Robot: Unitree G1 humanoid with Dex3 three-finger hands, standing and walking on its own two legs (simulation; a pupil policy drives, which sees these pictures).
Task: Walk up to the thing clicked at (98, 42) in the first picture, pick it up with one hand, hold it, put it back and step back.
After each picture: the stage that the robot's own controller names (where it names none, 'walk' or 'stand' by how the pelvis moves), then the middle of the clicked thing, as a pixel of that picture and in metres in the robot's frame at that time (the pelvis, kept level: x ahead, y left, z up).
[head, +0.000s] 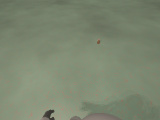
stand; (98, 41) +1.88 -0.08 -0.72
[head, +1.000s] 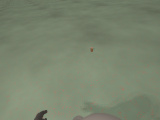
walk; (91, 49) +1.74 +0.20 -0.69
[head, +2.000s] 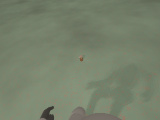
walk; (81, 58) +1.17 +0.36 -0.72
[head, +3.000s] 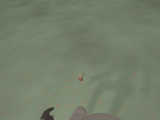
walk; (80, 77) +0.74 +0.28 -0.72
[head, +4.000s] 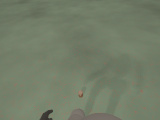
walk; (80, 94) +0.48 +0.20 -0.71
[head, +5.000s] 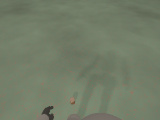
stand; (72, 100) +0.36 +0.22 -0.71
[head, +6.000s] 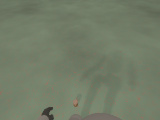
stand; (75, 103) +0.34 +0.19 -0.71
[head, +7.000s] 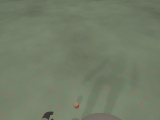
stand; (76, 104) +0.33 +0.20 -0.72
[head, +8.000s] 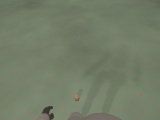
stand; (76, 97) +0.35 +0.21 -0.71
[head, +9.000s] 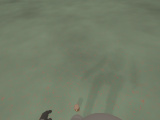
stand; (76, 107) +0.29 +0.20 -0.71
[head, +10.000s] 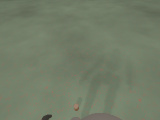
stand; (76, 107) +0.30 +0.18 -0.73
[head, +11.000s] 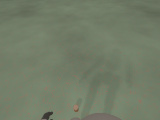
stand; (76, 108) +0.29 +0.18 -0.73
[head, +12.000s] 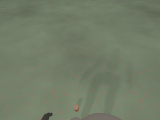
stand; (76, 108) +0.29 +0.18 -0.73
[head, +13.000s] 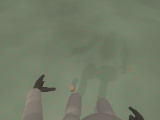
go down; (71, 88) +0.33 +0.19 -0.59
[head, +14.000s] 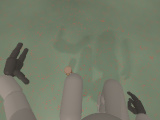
go down; (68, 71) +0.37 +0.24 -0.32
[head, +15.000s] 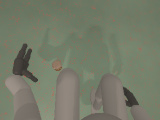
close in; (57, 66) +0.36 +0.26 -0.26
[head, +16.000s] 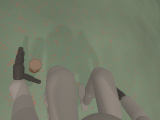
close; (35, 66) +0.34 +0.28 -0.21
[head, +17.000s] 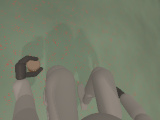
lift; (33, 66) +0.34 +0.28 -0.21
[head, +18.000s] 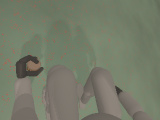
lift; (33, 66) +0.33 +0.28 -0.22
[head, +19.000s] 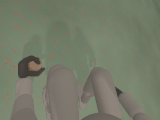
lift; (34, 66) +0.33 +0.28 -0.22
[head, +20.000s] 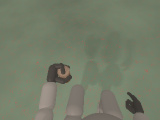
lift; (64, 74) +0.31 +0.20 -0.01
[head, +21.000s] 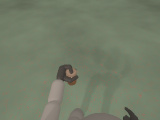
hold; (71, 76) +0.32 +0.16 +0.02
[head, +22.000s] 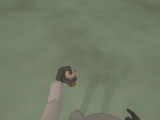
hold; (71, 78) +0.32 +0.17 +0.00
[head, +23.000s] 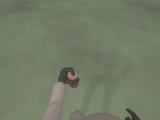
crouch; (73, 79) +0.32 +0.15 +0.00
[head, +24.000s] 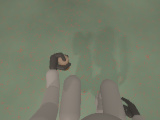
crouch; (64, 63) +0.39 +0.21 -0.10
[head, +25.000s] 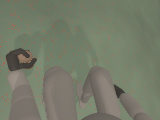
lower; (26, 60) +0.38 +0.30 -0.22
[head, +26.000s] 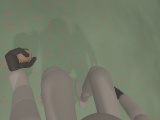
lower; (26, 59) +0.38 +0.30 -0.22
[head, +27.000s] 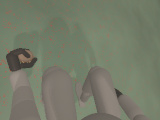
lower; (26, 59) +0.37 +0.30 -0.22
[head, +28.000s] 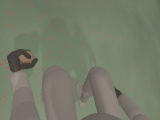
lower; (27, 60) +0.37 +0.30 -0.22
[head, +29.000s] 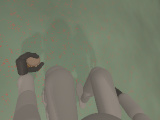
loosen; (33, 63) +0.35 +0.28 -0.22
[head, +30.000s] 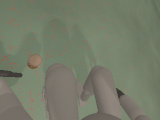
withdraw; (34, 62) +0.35 +0.27 -0.22
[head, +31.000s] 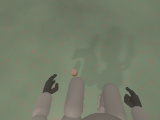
walk; (74, 72) +0.39 +0.21 -0.42
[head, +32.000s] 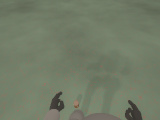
stand; (76, 104) +0.32 +0.16 -0.66
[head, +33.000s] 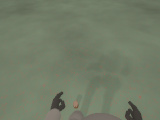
stand; (75, 104) +0.32 +0.18 -0.67
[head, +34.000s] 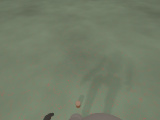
stand; (78, 104) +0.34 +0.16 -0.71
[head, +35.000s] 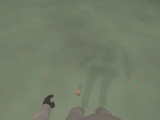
walk; (78, 92) +0.38 +0.12 -0.70
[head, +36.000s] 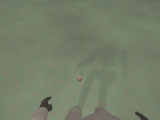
walk; (79, 78) +0.59 +0.15 -0.71
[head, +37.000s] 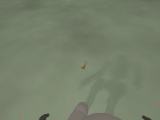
stand; (83, 65) +0.91 +0.27 -0.70
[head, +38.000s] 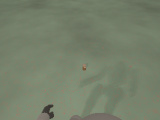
stand; (84, 67) +0.96 +0.17 -0.72
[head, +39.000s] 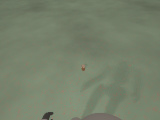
stand; (83, 67) +0.96 +0.19 -0.73
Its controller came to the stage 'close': yes
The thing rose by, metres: 0.71
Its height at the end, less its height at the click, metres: +0.00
